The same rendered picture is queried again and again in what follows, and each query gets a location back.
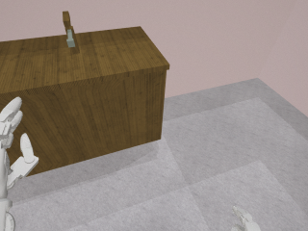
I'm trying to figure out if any counter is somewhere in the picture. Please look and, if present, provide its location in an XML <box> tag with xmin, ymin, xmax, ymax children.
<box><xmin>0</xmin><ymin>11</ymin><xmax>170</xmax><ymax>179</ymax></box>

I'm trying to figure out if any right robot hand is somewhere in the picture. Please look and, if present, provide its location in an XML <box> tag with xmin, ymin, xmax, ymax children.
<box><xmin>231</xmin><ymin>206</ymin><xmax>261</xmax><ymax>231</ymax></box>

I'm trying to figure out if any left robot hand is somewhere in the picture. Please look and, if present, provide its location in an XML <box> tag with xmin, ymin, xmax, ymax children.
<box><xmin>0</xmin><ymin>96</ymin><xmax>39</xmax><ymax>199</ymax></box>

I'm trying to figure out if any tap lever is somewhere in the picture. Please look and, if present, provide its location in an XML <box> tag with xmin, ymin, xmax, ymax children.
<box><xmin>66</xmin><ymin>29</ymin><xmax>75</xmax><ymax>48</ymax></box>

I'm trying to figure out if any robot left forearm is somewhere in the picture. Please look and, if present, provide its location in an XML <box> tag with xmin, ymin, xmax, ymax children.
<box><xmin>0</xmin><ymin>198</ymin><xmax>15</xmax><ymax>231</ymax></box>

